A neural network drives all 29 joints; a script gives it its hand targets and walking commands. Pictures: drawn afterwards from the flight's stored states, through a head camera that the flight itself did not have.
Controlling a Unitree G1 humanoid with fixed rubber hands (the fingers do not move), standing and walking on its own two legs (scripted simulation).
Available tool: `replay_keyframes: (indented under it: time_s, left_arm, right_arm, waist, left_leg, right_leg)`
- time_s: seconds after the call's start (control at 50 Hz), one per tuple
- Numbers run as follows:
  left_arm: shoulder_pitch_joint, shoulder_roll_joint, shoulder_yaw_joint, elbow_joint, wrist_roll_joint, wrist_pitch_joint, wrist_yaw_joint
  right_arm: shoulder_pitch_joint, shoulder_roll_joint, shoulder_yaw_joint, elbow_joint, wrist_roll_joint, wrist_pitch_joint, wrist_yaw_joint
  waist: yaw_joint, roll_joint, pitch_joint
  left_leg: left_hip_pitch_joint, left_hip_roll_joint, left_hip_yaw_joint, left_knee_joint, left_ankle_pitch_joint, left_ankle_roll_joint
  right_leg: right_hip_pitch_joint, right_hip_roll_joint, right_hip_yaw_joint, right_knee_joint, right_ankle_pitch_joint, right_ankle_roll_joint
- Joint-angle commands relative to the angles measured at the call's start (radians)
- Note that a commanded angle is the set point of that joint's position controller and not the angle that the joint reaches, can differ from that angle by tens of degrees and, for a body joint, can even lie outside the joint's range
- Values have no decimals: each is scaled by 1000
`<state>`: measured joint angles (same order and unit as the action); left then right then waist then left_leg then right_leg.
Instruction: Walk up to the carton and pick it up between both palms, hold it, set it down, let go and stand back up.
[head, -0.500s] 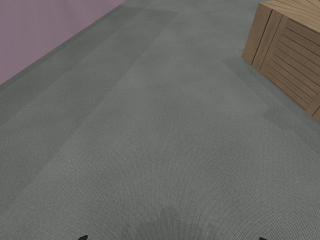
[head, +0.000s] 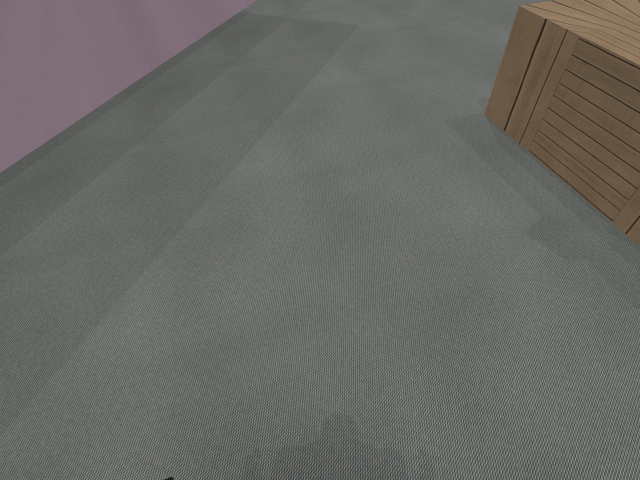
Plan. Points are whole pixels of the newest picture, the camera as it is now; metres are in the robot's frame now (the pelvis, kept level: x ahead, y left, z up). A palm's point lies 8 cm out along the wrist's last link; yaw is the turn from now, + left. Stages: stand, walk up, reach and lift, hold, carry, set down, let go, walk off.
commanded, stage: stand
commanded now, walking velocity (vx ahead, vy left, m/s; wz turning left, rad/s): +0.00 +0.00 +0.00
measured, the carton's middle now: out of the picture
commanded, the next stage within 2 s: walk up in 0.28 s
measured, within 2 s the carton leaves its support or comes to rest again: neither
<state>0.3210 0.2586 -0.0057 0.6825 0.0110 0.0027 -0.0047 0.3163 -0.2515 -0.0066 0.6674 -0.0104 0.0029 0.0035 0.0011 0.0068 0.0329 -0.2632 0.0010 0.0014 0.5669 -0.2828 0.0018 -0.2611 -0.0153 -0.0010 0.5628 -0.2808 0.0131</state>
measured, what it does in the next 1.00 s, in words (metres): steps to the right, turning right: right foot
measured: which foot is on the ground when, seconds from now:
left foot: down 0.00-0.90, up 0.92-1.00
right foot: down 0.00-0.54, up 0.56-0.86, down 0.88-1.00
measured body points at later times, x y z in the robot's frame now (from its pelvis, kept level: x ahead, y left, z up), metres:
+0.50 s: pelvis +0.00 +0.00 +0.00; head +0.01 +0.00 +0.45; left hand +0.08 +0.26 -0.11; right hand +0.09 -0.26 -0.12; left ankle +0.01 +0.12 -0.73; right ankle +0.01 -0.13 -0.73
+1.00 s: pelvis +0.11 -0.16 -0.02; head +0.09 -0.21 +0.42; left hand +0.26 +0.10 -0.10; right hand +0.12 -0.46 -0.17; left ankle +0.06 +0.03 -0.65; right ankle +0.11 -0.28 -0.73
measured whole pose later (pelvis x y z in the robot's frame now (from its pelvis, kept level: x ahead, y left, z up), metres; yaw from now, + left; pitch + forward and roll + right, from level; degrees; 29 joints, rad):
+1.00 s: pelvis +0.11 -0.16 -0.02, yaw -20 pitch -3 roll +1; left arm 0.38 0.29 0.04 0.74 0.02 -0.03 -0.04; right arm 0.27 -0.37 -0.07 0.78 -0.06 -0.01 0.04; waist 0.02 0.13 0.03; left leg -0.29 0.13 0.04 1.22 -0.54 0.05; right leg -0.36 -0.06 -0.09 0.79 -0.37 -0.02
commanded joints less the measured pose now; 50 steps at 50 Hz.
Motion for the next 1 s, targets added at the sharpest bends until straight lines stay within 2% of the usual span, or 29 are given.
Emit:
replay_keyframes:
  time_s: [0.0,0.44,0.46,0.48,0.5,0.52,0.54,0.56,0.58,0.62,0.7,0.72,0.76,0.8,0.82,0.84,0.86,0.88,0.9,0.92,0.94,0.96,0.98]
  left_arm:
    - [8,125,43,-85,0,-24,7]
    - [18,130,40,-63,-2,-23,9]
    - [33,180,77,-70,33,-8,-38]
    - [-60,143,66,-105,33,4,-62]
    - [-105,128,67,-134,59,18,-72]
    - [-114,161,79,-150,73,26,-81]
    - [-100,179,94,-145,76,24,-88]
    - [-66,183,104,-131,70,22,-96]
    - [-26,174,110,-115,58,21,-104]
    - [14,153,112,-96,33,24,-125]
    - [-8,126,107,-77,1,13,-141]
    - [1,127,107,-65,-4,5,-138]
    - [6,138,113,-50,-1,-10,-123]
    - [33,154,121,-38,8,-18,-103]
    - [100,177,130,-15,14,-24,-88]
    - [243,231,154,39,13,-35,-62]
    - [372,296,168,82,16,-44,-38]
    - [351,356,158,57,19,-49,-20]
    - [290,408,167,43,2,-44,-14]
    - [229,409,164,32,-4,-41,-3]
    - [198,375,149,21,6,-44,7]
    - [178,327,133,10,21,-45,16]
    - [162,276,116,12,28,-52,15]
  right_arm:
    - [0,-129,-42,-80,0,-24,-7]
    - [14,-132,-40,-56,1,-23,-9]
    - [27,-221,-109,-82,-70,-35,-7]
    - [104,-283,-132,-56,-84,-41,-16]
    - [121,-295,-129,-37,-85,-44,-30]
    - [86,-280,-126,-29,-81,-52,-41]
    - [56,-258,-118,-18,-79,-69,-45]
    - [25,-241,-113,-7,-80,-85,-45]
    - [-23,-243,-113,-3,-80,-94,-43]
    - [-109,-255,-118,4,-73,-97,-36]
    - [-179,-267,-129,22,-68,-95,-14]
    - [-176,-268,-132,27,-70,-94,-8]
    - [-135,-274,-134,44,-70,-90,-2]
    - [-114,-286,-131,57,-70,-77,-2]
    - [-113,-274,-121,67,-70,-69,-1]
    - [-93,-216,-96,69,-75,-61,6]
    - [-98,-130,-59,24,-82,-53,30]
    - [-122,-112,-50,-48,-59,-55,47]
    - [-137,-157,-58,-93,-35,-50,48]
    - [-172,-196,-59,-91,-32,-52,45]
    - [-176,-205,-60,-81,-27,-62,43]
    - [-150,-210,-61,-64,-19,-73,47]
    - [-114,-210,-67,-55,-19,-79,51]
  waist:
    - [0,-3,-24]
    - [-1,-1,-16]
    - [-40,81,-66]
    - [-119,218,-10]
    - [-121,215,11]
    - [-111,118,48]
    - [-95,46,68]
    - [-76,18,53]
    - [-49,43,31]
    - [-17,128,20]
    - [4,201,87]
    - [6,206,89]
    - [-7,188,81]
    - [1,145,84]
    - [42,61,61]
    - [119,-117,-7]
    - [168,-362,-6]
    - [147,-449,31]
    - [114,-388,37]
    - [95,-311,78]
    - [81,-250,116]
    - [65,-193,125]
    - [39,-150,122]
  left_leg:
    - [-5,84,-97,-114,73,29]
    - [-3,83,-101,-123,75,28]
    - [322,136,-165,-105,-359,111]
    - [467,321,-348,-274,-514,200]
    - [372,518,-471,-371,-510,276]
    - [283,555,-484,-380,-455,313]
    - [236,527,-425,-374,-392,304]
    - [200,491,-343,-370,-373,284]
    - [169,468,-259,-372,-373,262]
    - [115,417,-111,-395,-372,230]
    - [-2,326,147,-405,-354,189]
    - [-16,304,185,-377,-362,181]
    - [-17,303,201,-322,-415,185]
    - [-25,329,199,-250,-450,194]
    - [-57,311,227,-113,-418,182]
    - [-80,226,289,211,-266,147]
    - [-265,122,263,600,-288,98]
    - [-538,42,142,746,-334,52]
    - [-575,67,9,783,-347,45]
    - [-596,116,-48,811,-282,40]
    - [-591,137,-57,808,-201,32]
    - [-538,153,-57,748,-129,25]
    - [-449,161,-53,660,-68,18]
  right_leg:
    - [-3,-71,82,-100,65,-39]
    - [-2,-72,83,-113,63,-39]
    - [-349,-42,167,-7,-356,-79]
    - [-612,-15,38,174,-316,-42]
    - [-625,-74,11,418,-227,-18]
    - [-599,-129,49,477,-195,-9]
    - [-566,-149,64,497,-149,-2]
    - [-523,-160,71,516,-115,4]
    - [-475,-170,82,518,-94,5]
    - [-407,-166,55,504,-46,7]
    - [-248,-165,-49,299,44,-5]
    - [-192,-156,-87,247,56,-13]
    - [-114,-129,-152,198,35,-31]
    - [-45,-105,-198,154,-8,-53]
    - [58,-85,-203,107,-19,-69]
    - [192,-11,-191,66,-108,-87]
    - [289,-62,85,-65,-238,-135]
    - [335,-225,549,-263,-400,-205]
    - [286,-355,836,-443,-593,-311]
    - [224,-389,834,-506,-685,-327]
    - [190,-360,693,-461,-572,-302]
    - [145,-312,524,-376,-373,-269]
    - [84,-260,406,-323,-177,-240]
